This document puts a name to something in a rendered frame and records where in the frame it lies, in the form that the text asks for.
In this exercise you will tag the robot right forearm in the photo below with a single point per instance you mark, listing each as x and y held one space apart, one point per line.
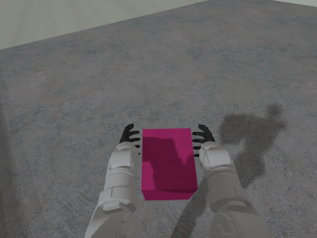
225 189

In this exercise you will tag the left robot upper arm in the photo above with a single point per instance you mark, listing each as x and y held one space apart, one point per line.
121 224

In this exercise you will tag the carton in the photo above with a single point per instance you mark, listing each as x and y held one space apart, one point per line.
168 165

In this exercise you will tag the right robot hand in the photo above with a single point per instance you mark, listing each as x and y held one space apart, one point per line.
207 137

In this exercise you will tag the right robot upper arm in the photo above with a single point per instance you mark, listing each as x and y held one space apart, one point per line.
235 224

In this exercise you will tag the robot left forearm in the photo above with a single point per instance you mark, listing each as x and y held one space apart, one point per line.
119 191

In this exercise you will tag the left robot hand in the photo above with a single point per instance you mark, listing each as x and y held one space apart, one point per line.
127 133

